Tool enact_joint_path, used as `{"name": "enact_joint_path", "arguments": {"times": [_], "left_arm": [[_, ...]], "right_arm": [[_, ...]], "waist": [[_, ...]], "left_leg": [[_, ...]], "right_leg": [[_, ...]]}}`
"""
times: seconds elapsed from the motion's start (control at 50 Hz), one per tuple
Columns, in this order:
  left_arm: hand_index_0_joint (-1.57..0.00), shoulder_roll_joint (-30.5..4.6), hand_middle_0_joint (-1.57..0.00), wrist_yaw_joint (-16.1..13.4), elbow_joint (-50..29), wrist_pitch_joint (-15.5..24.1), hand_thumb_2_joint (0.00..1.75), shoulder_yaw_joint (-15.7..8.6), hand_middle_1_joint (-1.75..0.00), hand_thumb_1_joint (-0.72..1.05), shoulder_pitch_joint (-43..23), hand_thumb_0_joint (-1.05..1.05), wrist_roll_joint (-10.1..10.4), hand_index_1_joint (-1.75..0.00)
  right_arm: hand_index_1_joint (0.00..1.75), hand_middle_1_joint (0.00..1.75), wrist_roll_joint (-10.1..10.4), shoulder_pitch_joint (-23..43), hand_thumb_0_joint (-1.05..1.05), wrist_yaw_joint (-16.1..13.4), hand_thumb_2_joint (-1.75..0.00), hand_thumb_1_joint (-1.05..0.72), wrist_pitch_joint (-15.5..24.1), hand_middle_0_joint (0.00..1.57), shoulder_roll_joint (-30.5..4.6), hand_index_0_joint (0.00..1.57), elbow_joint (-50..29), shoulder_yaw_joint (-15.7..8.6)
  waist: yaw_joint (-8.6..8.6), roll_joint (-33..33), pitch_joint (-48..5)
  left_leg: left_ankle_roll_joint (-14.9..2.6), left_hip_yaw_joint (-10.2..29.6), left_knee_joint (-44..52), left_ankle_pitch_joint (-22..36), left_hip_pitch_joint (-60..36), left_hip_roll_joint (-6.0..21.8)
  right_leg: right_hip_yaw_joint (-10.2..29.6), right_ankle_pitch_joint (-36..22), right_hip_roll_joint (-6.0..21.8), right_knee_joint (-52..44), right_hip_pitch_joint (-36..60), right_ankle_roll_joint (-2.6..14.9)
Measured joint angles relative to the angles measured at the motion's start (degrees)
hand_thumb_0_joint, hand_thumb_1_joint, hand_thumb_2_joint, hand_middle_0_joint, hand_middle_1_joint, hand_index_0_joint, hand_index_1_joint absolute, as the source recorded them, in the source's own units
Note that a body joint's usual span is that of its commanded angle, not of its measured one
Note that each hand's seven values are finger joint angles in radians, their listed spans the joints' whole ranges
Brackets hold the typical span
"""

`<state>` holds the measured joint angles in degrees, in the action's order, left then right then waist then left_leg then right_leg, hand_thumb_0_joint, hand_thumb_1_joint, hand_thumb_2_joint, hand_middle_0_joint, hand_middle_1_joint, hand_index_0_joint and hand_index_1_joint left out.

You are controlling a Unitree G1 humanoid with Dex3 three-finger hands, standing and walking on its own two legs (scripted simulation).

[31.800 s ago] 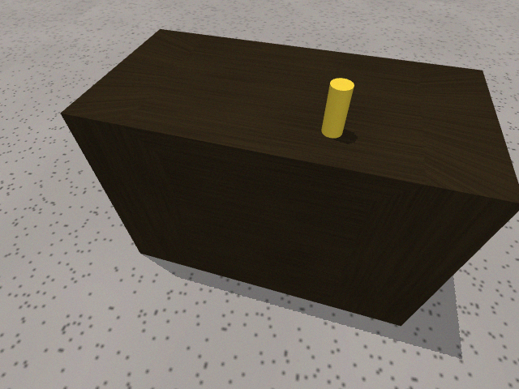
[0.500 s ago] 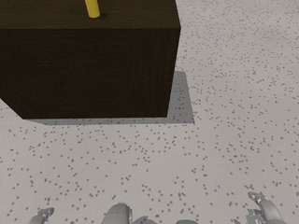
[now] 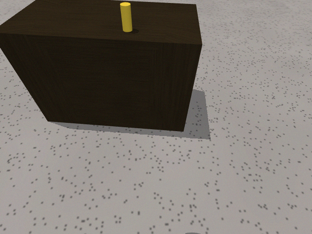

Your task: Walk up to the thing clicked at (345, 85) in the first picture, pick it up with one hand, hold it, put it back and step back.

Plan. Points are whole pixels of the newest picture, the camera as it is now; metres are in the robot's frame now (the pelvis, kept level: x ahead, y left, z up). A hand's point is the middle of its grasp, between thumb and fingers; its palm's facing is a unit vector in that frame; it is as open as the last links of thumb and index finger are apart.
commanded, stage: step back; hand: left
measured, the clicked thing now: (126, 17) +1.12 +0.19 +0.05
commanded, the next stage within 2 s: stand in 0.72 s
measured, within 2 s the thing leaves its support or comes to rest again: neither
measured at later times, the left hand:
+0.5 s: hand out of the picture +0.11 +0.27 -0.15, palm faces +0.00 -0.94 -0.34, open 7.4 cm
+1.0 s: hand out of the picture +0.15 +0.24 -0.13, palm faces -0.04 -0.94 -0.34, open 7.4 cm
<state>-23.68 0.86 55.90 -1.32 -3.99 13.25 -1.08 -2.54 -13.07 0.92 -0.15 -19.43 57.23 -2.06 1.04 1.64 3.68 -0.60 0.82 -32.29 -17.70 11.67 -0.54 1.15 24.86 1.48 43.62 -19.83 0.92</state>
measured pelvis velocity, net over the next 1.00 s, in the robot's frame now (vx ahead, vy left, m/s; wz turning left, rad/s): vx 0.03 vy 0.00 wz -0.02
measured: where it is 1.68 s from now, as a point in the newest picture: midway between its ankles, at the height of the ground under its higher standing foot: outside the picture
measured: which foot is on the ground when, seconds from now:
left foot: down 0.00-1.00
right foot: down 0.00-1.00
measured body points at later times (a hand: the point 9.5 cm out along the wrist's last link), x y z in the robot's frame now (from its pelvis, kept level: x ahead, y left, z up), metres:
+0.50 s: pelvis +0.03 +0.01 +0.01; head +0.05 +0.03 +0.46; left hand +0.11 +0.32 -0.13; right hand +0.11 -0.29 -0.12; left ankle +0.02 +0.12 -0.73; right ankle +0.03 -0.13 -0.73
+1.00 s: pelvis +0.03 +0.00 +0.02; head +0.05 +0.00 +0.47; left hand +0.15 +0.29 -0.11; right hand +0.13 -0.30 -0.11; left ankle +0.02 +0.12 -0.73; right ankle +0.03 -0.13 -0.73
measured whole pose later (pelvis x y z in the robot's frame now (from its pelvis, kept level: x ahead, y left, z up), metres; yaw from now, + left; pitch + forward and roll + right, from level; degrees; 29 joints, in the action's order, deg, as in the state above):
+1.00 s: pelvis +0.03 +0.00 +0.02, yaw -1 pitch -3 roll +0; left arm -19.2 -0.3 63.4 1.1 0.2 2.9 -0.4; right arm -0.2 -3.0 0.3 0.3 -19.4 63.3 -1.3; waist -0.3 0.1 4.3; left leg 0.5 0.1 -18.5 -11.9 3.6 0.3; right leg 0.3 10.6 0.9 19.6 -5.9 -0.8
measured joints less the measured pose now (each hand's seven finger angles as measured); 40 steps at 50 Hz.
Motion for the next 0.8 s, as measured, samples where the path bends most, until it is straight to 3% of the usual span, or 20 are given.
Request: {"name": "enact_joint_path", "arguments": {"times": [0.04,0.08,0.1,0.14,0.2,0.24,0.28,0.3,0.38,0.48,0.8], "left_arm": [[-0.2,0.23,-0.2,0.19,1.05,0.57,0.9,-0.05,-0.3,0.9,0.6,0.01,-0.07,-0.29],[-0.2,1.29,-0.2,-0.06,2.21,1.11,0.9,-0.03,-0.3,0.9,0.43,0.01,-0.42,-0.29],[-0.2,1.83,-0.2,-0.18,2.53,1.41,0.9,0.1,-0.3,0.9,0.35,0.01,-0.65,-0.29],[-0.2,2.66,-0.2,-0.14,2.81,2.11,0.9,0.46,-0.3,0.9,0.36,0.01,-0.99,-0.29],[-0.2,4.03,-0.21,-0.19,2.64,2.7,0.9,1.0,-0.3,0.9,-0.46,0.01,-1.13,-0.3],[-0.2,4.57,-0.21,-0.17,2.51,2.85,0.9,1.29,-0.3,0.9,-1.22,0.01,-1.07,-0.3],[-0.2,4.45,-0.21,-0.16,2.59,2.54,0.9,1.61,-0.3,0.9,-1.91,0.01,-0.86,-0.3],[-0.2,4.28,-0.21,-0.16,2.77,2.27,0.9,1.77,-0.3,0.9,-2.1,0.01,-0.61,-0.3],[-0.2,3.19,-0.21,-0.13,4.03,1.83,0.9,1.96,-0.3,0.9,-3.13,0.01,0.05,-0.3],[-0.2,2.2,-0.21,-0.68,5.01,2.67,0.9,1.97,-0.3,0.9,-5.4,0.01,0.41,-0.3],[-0.2,3.36,-0.2,-1.41,5.57,2.37,0.9,3.21,-0.3,0.9,-10.58,0.01,0.81,-0.29]], "right_arm": [[0.3,0.3,-0.05,0.78,0.01,0.3,-0.9,-0.9,-0.15,0.21,0.12,0.2,-0.15,0.06],[0.3,0.3,0.28,1.84,0.01,0.25,-0.9,-0.9,-0.6,0.21,-0.3,0.2,-0.3,-0.05],[0.3,0.3,0.51,2.08,0.01,0.14,-0.9,-0.9,-0.79,0.21,-0.45,0.2,-0.36,-0.09],[0.3,0.3,0.79,2.41,0.01,0.02,-0.9,-0.9,-0.98,0.2,-0.67,0.2,-0.17,-0.21],[0.3,0.3,1.14,2.62,0.01,0.01,-0.9,-0.9,-0.54,0.2,-1.71,0.2,0.08,-0.51],[0.3,0.3,1.17,2.58,0.01,-0.03,-0.9,-0.91,0.0,0.2,-2.31,0.2,0.51,-0.72],[0.3,0.3,0.9,2.76,0.01,-0.18,-0.9,-0.91,0.47,0.2,-2.19,0.2,1.25,-0.97],[0.3,0.3,0.68,2.82,0.01,-0.28,-0.9,-0.91,0.64,0.2,-1.9,0.2,1.59,-1.0],[0.3,0.3,0.54,3.36,0.01,-0.06,-0.9,-0.91,0.82,0.2,-0.47,0.2,2.73,-0.38],[0.3,0.3,1.19,5.02,0.01,-0.31,-0.9,-0.91,0.98,0.2,0.85,0.2,3.36,0.17],[0.3,0.3,1.99,9.68,0.01,-0.77,-0.9,-0.91,0.68,0.2,0.37,0.2,4.6,0.22]], "waist": [[0.06,-0.22,-0.41],[0.05,-2.07,0.01],[-0.01,-2.85,-0.08],[0.31,-3.11,-0.88],[0.74,-3.34,-0.88],[0.85,-3.4,-0.73],[0.94,-2.34,-0.38],[0.93,-1.66,-0.48],[0.57,-0.53,-0.87],[0.04,-0.41,0.05],[-0.97,-1.86,0.19]], "left_leg": [[0.43,-0.4,-0.84,-0.55,0.22,0.78],[1.06,0.09,-3.08,-1.79,0.62,2.56],[0.99,0.91,-4.26,-2.99,1.06,2.92],[0.41,2.38,-7.4,-8.27,2.65,1.81],[0.02,2.6,-9.65,-9.86,4.45,0.61],[-0.06,1.87,-6.17,-8.26,4.05,0.78],[0.12,0.93,-2.17,-0.13,2.7,0.08],[0.03,0.46,-1.23,1.3,2.24,-0.37],[-0.34,-0.26,0.45,0.29,0.99,-0.08],[0.03,-0.4,2.35,0.3,-0.8,0.6],[0.44,-0.83,6.79,1.31,-4.88,0.47]], "right_leg": [[-0.92,-1.36,-0.2,-6.31,3.35,-0.04],[-1.79,-9.35,-1.8,-11.0,5.68,-0.33],[-2.29,-10.7,-2.37,-11.58,6.02,-0.41],[-2.52,-10.12,-2.36,-11.26,5.48,0.03],[-2.82,-9.85,-1.46,-11.52,5.27,0.03],[-3.11,-9.86,-0.8,-11.55,5.17,-0.76],[-2.59,-9.22,0.33,-10.6,4.96,-1.63],[-2.13,-8.95,0.8,-10.38,4.87,-1.77],[-0.98,-7.88,0.12,-12.02,5.81,-0.57],[-1.06,-10.4,-0.33,-15.91,8.29,-2.35],[-0.69,-10.24,-0.16,-18.03,11.16,-2.18]]}}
